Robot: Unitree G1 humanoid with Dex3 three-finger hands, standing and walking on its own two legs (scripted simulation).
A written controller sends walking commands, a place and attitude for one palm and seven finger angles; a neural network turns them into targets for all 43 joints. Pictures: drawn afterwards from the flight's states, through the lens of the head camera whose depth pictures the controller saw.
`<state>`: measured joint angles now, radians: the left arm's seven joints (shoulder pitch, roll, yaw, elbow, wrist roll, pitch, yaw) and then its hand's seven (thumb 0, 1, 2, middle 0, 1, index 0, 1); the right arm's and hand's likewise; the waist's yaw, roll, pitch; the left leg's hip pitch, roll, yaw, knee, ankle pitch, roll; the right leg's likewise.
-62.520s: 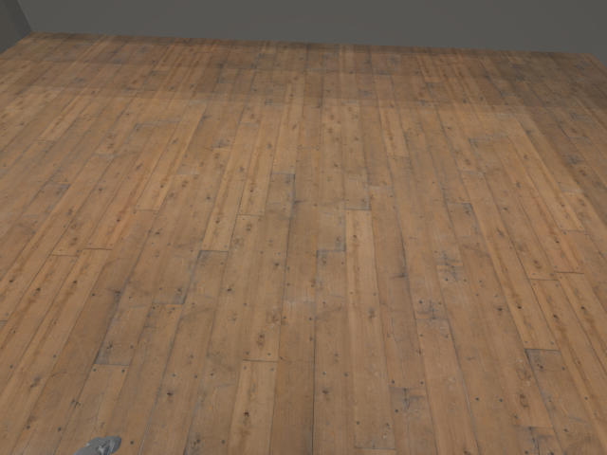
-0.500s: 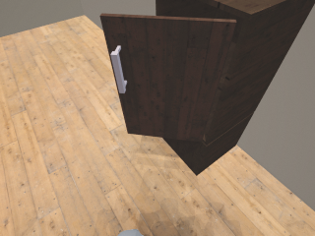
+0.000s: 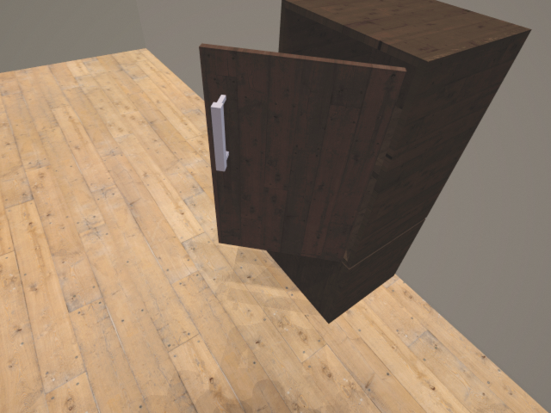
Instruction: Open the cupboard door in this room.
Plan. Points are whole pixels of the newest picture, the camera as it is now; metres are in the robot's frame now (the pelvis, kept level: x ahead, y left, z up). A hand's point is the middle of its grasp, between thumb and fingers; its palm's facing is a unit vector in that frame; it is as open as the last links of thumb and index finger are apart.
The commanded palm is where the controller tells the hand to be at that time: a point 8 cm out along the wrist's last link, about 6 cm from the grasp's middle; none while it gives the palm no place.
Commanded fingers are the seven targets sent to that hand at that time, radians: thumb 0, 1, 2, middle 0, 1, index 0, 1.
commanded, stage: come to a stop and stand still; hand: left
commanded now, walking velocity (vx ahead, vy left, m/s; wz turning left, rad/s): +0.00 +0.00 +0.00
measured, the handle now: (221, 134) +0.65 +0.16 +0.07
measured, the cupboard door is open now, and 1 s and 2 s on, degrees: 45 45 45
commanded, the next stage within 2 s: look again from close up in 0.42 s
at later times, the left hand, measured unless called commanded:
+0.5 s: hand out of the picture -0.03 +0.16 -0.18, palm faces +0.03 -0.99 -0.13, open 7.3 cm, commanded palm none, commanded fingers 0.00 0.90 0.90 -0.20 -0.30 -0.20 -0.30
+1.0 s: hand out of the picture +0.02 +0.17 -0.17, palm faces +0.00 -0.99 -0.16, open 7.3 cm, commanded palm none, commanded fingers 0.00 0.90 0.90 -0.20 -0.30 -0.20 -0.30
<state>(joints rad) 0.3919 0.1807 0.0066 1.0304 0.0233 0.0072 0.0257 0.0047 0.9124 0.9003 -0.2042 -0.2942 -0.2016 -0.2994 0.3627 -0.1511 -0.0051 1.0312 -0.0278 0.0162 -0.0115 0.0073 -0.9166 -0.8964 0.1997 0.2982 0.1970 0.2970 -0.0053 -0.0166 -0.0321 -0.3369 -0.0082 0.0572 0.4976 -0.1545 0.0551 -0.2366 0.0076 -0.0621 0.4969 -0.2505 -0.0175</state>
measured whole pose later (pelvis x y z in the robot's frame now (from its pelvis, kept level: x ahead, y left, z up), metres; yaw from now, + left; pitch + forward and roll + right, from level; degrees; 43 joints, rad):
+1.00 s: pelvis +0.03 +0.01 +0.01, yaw -1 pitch -1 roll +0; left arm 0.34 0.16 -0.02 1.10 0.02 -0.02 0.03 0.00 0.91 0.90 -0.20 -0.29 -0.20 -0.30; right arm 0.29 -0.14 0.01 1.12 -0.01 -0.02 -0.02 0.01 -0.92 -0.90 0.20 0.30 0.20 0.30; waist 0.00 -0.02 0.00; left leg -0.25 -0.03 0.08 0.41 -0.15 0.07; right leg -0.17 -0.01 -0.03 0.42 -0.25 0.01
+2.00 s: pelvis +0.08 -0.01 -0.01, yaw -3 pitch -2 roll +0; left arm 0.22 0.17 0.00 1.02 0.02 0.00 0.05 0.01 0.92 0.90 -0.20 -0.29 -0.20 -0.30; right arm 0.28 -0.17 -0.02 1.03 -0.02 -0.01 -0.04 0.02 -0.93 -0.90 0.20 0.30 0.20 0.30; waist -0.02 0.02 0.04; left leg -0.21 0.00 0.12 0.57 -0.33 0.04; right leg -0.29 -0.04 -0.06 0.59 -0.27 0.00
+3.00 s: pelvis +0.06 +0.00 +0.01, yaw -2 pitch -2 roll +0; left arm 0.37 0.10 -0.01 1.10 0.02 -0.02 0.03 0.00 0.91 0.90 -0.20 -0.29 -0.20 -0.30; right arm 0.34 -0.11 0.00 1.11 -0.02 -0.01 -0.02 0.02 -0.92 -0.90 0.20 0.30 0.20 0.30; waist 0.01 -0.01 -0.01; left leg -0.20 -0.02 0.10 0.45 -0.22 0.05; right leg -0.25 -0.04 -0.07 0.44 -0.15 0.00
